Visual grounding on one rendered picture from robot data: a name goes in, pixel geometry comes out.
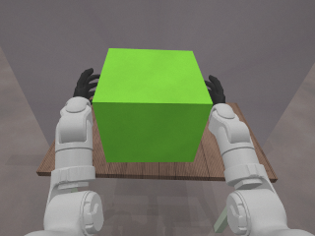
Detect left robot upper arm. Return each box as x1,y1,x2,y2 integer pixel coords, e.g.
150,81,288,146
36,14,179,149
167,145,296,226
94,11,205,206
25,190,104,236

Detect carton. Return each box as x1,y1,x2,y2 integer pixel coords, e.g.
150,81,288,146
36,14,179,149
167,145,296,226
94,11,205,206
92,48,213,162

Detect right robot upper arm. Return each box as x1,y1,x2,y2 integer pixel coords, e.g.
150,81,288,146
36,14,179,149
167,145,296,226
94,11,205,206
226,189,315,236

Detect robot right forearm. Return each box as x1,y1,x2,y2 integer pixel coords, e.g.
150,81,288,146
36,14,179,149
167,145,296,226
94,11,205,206
208,103,287,224

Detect robot left forearm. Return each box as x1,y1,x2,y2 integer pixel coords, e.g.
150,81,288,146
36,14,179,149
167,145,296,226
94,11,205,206
43,96,95,230

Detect robot right hand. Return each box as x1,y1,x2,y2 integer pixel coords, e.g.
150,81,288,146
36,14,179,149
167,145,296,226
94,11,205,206
204,75,225,107

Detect table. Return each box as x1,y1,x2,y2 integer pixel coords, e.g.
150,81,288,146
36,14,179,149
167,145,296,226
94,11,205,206
36,97,278,233

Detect robot left hand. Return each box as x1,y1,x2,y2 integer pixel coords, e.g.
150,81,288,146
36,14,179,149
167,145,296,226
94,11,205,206
73,68,100,105

